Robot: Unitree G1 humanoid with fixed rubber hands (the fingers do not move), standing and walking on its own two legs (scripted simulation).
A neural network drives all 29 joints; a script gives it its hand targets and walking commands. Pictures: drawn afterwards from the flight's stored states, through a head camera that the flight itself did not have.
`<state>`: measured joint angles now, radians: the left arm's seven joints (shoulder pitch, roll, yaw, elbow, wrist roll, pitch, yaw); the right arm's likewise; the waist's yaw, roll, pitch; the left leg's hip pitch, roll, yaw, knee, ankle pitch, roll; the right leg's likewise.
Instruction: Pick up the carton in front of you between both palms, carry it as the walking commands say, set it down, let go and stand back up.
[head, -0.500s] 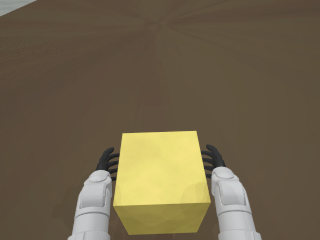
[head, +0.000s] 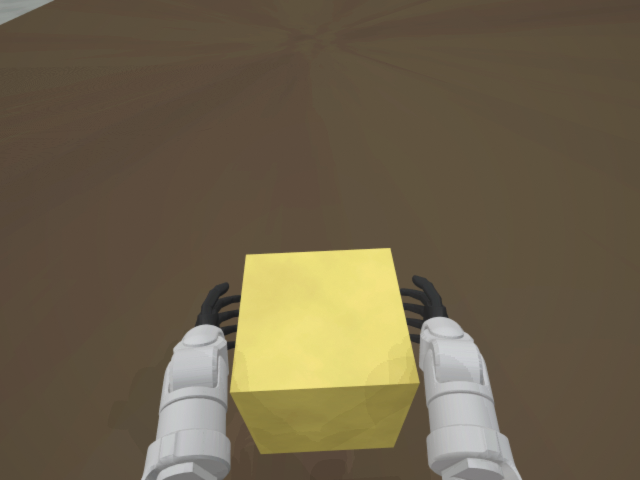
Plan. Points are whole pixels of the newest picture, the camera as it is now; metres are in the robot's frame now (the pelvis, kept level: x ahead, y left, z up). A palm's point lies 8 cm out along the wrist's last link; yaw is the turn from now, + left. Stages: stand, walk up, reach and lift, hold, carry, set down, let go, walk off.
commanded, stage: set down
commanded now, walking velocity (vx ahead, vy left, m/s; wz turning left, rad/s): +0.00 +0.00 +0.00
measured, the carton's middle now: (322, 355) +0.33 +0.00 -0.05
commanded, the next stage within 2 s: none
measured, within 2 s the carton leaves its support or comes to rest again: neither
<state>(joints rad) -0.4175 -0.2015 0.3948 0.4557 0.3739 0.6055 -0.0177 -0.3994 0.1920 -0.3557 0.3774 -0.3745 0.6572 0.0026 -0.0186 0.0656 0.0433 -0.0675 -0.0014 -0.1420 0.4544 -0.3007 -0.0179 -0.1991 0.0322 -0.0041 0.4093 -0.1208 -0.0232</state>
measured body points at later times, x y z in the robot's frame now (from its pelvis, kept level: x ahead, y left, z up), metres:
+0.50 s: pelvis -0.03 +0.03 -0.09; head +0.20 -0.01 +0.30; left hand +0.39 +0.13 -0.18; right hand +0.37 -0.17 -0.18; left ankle -0.02 +0.15 -0.74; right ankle +0.07 -0.11 -0.74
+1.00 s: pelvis -0.06 +0.01 -0.22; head +0.21 -0.04 +0.13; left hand +0.44 +0.11 -0.31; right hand +0.40 -0.19 -0.32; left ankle -0.02 +0.15 -0.74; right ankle +0.07 -0.11 -0.74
